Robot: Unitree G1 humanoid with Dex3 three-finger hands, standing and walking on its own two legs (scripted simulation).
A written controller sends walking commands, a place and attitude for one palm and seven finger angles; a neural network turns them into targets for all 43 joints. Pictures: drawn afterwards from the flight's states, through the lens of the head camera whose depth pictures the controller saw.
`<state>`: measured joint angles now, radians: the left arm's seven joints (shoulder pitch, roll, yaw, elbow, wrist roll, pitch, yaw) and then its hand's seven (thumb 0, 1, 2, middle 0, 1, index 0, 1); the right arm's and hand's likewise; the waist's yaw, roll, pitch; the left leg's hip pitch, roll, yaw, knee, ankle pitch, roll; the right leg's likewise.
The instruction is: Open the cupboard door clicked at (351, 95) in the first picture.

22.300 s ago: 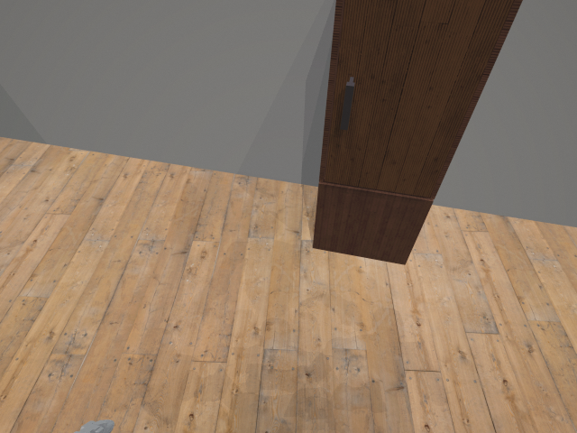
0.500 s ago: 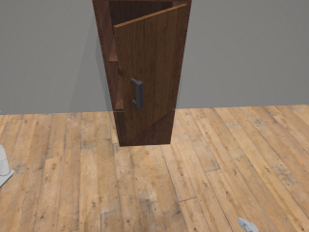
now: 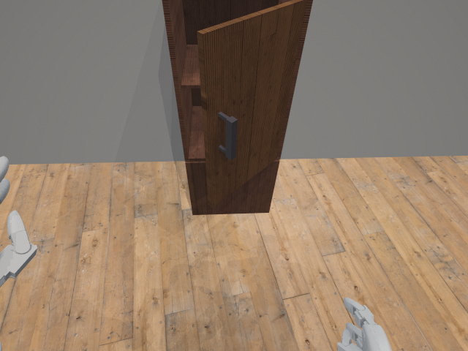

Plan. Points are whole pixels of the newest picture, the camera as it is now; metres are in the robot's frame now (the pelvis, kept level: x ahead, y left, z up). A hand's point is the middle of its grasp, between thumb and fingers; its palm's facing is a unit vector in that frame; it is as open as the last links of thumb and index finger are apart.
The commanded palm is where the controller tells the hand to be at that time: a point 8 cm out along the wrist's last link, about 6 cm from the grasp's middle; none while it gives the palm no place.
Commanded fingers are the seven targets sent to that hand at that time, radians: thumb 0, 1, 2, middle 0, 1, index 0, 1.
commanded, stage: stop stepping back and stand still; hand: left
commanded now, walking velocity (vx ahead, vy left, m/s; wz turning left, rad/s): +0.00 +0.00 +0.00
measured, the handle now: (226, 136) +0.65 +0.06 -0.03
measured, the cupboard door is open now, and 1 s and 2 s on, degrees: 41 41 41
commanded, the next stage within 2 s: let the arm hang, fingers relaxed in 0.34 s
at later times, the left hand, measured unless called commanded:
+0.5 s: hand (39, 268) +0.20 +0.29 +0.09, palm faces +0.31 -0.81 -0.50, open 7.4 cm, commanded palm none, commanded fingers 0.00 0.90 0.90 -0.20 -0.30 -0.20 -0.30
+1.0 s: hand out of the picture -0.06 +0.21 -0.16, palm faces +0.05 -0.96 -0.26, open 7.3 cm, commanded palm none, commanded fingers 0.00 0.90 0.90 -0.20 -0.30 -0.20 -0.30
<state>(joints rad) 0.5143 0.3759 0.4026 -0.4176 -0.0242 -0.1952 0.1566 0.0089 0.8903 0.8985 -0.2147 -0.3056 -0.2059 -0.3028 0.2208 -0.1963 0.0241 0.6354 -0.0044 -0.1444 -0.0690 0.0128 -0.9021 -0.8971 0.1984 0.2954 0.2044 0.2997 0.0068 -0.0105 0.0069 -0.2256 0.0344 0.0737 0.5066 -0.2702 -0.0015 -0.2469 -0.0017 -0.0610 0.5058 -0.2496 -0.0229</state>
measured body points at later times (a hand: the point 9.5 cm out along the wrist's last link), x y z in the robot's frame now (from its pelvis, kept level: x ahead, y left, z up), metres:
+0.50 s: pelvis -0.01 +0.02 +0.00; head +0.01 +0.01 +0.45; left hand +0.18 +0.33 +0.12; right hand +0.16 -0.22 -0.10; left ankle +0.00 +0.12 -0.74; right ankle +0.01 -0.10 -0.74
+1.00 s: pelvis -0.02 +0.00 +0.01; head +0.01 +0.00 +0.46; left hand -0.06 +0.26 -0.14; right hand -0.03 -0.24 -0.15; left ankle +0.00 +0.12 -0.74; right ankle +0.01 -0.10 -0.74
